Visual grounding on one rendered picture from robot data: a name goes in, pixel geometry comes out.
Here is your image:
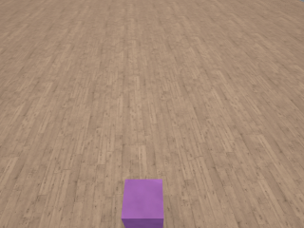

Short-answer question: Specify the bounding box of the carton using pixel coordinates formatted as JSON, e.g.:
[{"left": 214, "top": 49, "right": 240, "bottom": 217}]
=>
[{"left": 121, "top": 179, "right": 164, "bottom": 228}]

